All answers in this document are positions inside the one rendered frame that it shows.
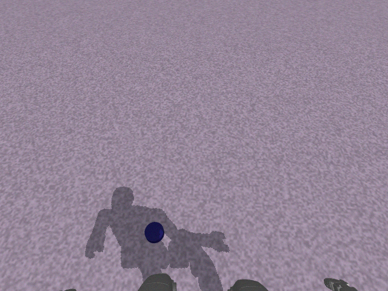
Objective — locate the tin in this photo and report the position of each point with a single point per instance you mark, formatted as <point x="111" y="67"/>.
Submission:
<point x="154" y="232"/>

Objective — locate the right robot hand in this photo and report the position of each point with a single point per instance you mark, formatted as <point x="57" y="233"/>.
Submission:
<point x="338" y="285"/>

